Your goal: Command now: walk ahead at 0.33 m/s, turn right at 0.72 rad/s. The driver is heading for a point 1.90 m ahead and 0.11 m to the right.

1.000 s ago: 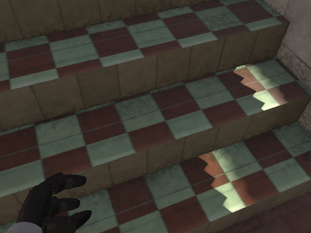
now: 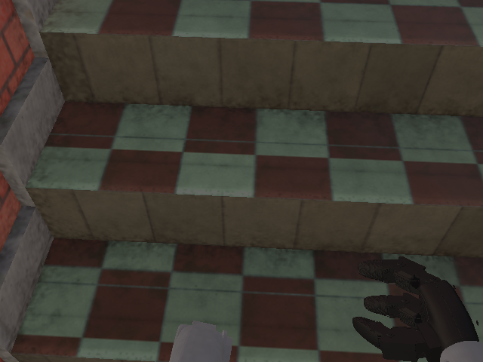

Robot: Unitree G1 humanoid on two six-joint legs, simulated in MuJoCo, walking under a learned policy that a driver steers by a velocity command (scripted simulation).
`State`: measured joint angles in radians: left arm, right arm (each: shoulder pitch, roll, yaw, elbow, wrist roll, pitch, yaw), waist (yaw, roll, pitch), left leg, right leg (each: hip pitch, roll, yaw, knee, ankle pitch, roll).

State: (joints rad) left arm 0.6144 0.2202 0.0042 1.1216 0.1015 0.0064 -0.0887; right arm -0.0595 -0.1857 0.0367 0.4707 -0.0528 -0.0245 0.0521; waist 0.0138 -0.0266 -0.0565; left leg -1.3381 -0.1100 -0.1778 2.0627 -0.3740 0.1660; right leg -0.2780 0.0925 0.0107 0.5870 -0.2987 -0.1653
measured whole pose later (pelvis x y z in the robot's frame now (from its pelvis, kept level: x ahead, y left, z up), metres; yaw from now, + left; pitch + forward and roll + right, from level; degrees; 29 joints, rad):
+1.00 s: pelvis +0.20 -0.04 +0.18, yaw +7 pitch +7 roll -1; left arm 0.09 0.23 0.03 0.63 0.02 0.01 0.00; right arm 0.19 -0.26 -0.03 0.63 0.01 -0.07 0.04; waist -0.04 0.02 -0.15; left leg -0.41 -0.05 -0.25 0.56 -0.27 -0.01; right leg -0.47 -0.01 -0.05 0.80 -0.27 0.13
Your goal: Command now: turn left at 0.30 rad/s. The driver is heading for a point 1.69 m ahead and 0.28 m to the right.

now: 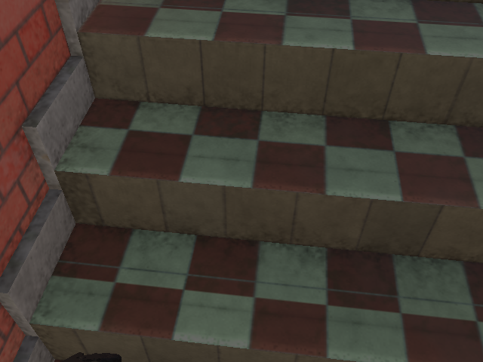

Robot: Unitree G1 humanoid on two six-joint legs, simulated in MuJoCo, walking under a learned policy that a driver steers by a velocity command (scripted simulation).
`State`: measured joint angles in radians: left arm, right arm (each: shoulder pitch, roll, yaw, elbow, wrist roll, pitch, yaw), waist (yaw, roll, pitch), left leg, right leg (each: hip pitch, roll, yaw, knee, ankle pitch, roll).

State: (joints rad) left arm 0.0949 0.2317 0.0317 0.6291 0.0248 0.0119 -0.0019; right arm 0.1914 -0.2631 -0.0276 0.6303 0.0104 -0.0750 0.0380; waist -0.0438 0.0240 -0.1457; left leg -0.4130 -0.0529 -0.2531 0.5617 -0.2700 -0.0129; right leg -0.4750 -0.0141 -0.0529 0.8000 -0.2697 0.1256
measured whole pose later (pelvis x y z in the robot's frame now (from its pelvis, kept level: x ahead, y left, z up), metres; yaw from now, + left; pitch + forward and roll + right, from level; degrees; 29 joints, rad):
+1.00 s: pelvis +0.35 -0.01 +0.19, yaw -22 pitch +5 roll -2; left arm -0.13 0.05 -0.06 0.49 0.03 0.06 -0.04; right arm 0.58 -0.15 -0.03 1.06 -0.06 -0.12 0.05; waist -0.06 0.02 -0.04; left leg -0.01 0.09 0.17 0.27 -0.35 0.00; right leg -1.42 -0.01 -0.02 1.95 -0.44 -0.18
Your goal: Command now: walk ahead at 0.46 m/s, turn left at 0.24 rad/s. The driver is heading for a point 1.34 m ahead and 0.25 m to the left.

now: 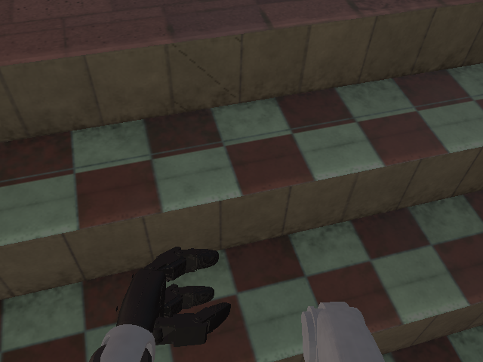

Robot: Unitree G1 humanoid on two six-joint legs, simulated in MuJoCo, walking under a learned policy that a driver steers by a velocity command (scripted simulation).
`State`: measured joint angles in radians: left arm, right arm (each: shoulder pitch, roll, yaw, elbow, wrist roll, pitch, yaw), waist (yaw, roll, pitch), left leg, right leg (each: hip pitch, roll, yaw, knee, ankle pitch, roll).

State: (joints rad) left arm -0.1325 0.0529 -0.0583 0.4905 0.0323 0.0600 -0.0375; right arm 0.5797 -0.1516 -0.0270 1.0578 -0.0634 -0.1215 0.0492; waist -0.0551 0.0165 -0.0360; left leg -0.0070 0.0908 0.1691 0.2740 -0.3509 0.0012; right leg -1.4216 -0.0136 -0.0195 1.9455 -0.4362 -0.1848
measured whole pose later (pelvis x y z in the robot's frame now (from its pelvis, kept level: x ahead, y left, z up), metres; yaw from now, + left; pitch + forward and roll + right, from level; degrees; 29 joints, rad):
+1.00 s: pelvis +0.35 +0.07 +0.34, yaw +16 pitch +5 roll +3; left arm 0.16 0.18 0.04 1.01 0.03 -0.05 -0.03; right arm 0.15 -0.17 -0.02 0.94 -0.02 -0.12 -0.01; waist -0.02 -0.01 -0.11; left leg -0.48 0.03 0.23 0.65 -0.26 0.06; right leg -0.85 -0.12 0.06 1.40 -0.30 0.07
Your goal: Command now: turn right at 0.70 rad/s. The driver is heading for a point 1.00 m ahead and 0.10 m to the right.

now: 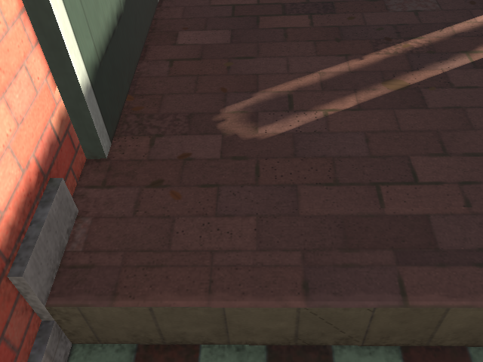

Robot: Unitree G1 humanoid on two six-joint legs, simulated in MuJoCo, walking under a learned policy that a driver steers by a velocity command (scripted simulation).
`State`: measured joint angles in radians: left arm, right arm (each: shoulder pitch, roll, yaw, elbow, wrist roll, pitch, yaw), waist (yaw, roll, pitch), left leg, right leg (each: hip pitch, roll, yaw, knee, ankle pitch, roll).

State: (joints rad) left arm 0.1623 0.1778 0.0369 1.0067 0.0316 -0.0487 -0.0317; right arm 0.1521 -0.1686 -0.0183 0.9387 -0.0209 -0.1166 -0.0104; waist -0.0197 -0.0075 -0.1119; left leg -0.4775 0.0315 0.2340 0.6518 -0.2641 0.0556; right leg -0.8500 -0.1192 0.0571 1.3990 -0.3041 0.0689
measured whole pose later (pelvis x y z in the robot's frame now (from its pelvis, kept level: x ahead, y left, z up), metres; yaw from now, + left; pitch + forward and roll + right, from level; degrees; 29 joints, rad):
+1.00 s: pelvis +0.33 +0.06 +0.14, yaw +4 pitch +3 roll +1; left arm 0.24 0.23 0.06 0.75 0.03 -0.13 -0.03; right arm 0.24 -0.18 -0.04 0.79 -0.04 -0.03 -0.05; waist 0.04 -0.10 -0.03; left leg -0.62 -0.07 0.07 1.04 -0.48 0.08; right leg -0.66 0.09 0.24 1.90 -0.03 -0.09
